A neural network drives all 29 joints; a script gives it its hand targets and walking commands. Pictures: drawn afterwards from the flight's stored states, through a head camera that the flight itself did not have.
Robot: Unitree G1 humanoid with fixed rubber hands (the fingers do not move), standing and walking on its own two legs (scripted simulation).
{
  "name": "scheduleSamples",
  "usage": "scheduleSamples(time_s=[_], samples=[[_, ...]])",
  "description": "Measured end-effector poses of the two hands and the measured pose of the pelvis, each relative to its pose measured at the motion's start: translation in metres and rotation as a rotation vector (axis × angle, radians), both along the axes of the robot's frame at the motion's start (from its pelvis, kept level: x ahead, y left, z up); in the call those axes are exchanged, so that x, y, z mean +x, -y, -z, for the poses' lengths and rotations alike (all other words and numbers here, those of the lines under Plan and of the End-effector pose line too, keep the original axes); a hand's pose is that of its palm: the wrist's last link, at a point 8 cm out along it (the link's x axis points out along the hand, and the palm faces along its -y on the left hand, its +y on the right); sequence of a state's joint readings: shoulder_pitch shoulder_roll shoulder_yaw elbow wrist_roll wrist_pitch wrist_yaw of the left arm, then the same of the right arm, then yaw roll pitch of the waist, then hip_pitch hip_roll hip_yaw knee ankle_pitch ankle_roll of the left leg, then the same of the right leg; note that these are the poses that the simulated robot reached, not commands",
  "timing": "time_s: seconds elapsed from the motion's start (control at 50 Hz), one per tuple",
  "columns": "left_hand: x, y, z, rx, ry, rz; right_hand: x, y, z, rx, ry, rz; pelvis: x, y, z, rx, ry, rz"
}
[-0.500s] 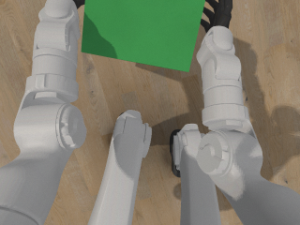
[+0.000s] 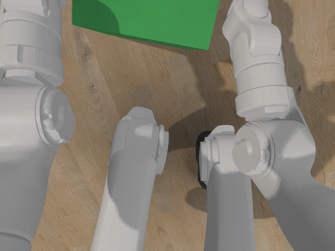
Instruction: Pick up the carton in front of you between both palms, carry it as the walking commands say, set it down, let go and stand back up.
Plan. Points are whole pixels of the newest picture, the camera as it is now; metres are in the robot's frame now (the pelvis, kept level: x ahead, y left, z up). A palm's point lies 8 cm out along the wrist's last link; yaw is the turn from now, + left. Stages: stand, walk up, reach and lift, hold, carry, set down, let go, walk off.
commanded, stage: set down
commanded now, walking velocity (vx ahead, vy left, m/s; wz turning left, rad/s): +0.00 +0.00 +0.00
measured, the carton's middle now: out of the picture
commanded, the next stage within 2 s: none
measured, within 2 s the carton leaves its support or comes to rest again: rests again in 0.18 s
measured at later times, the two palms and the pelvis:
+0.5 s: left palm out of the picture +0.50 +0.30 -0.19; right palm out of the picture +0.54 +0.00 -0.19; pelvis -0.01 -0.01 -0.02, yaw +0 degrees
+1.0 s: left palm out of the picture +0.49 +0.31 -0.21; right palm (247, 0) +0.55 -0.02 -0.20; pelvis -0.01 -0.01 -0.03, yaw +1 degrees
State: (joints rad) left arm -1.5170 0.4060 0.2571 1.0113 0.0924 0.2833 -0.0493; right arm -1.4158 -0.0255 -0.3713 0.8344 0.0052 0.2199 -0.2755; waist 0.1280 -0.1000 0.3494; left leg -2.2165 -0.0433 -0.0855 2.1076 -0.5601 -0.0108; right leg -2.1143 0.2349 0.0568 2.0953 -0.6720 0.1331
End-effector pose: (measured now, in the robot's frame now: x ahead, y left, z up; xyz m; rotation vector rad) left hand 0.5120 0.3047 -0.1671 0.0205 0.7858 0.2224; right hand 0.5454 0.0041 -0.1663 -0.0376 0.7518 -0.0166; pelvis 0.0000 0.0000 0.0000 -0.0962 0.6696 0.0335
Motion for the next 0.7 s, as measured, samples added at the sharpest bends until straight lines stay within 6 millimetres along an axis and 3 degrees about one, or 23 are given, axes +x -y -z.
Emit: scheduleSamples(time_s=[0.24,0.7], samples=[[-0.016,0.004,0.022,-0.012,-0.034,0.016,-0.008,0.005,0.018,-0.005,-0.027,-0.035,-0.008,0.006,0.010,0.029,0.051,0.020],[-0.010,0.004,0.028,-0.050,-0.009,0.058,-0.001,0.011,0.029,0.035,-0.002,-0.098,-0.013,0.007,0.025,0.039,0.099,0.031]])
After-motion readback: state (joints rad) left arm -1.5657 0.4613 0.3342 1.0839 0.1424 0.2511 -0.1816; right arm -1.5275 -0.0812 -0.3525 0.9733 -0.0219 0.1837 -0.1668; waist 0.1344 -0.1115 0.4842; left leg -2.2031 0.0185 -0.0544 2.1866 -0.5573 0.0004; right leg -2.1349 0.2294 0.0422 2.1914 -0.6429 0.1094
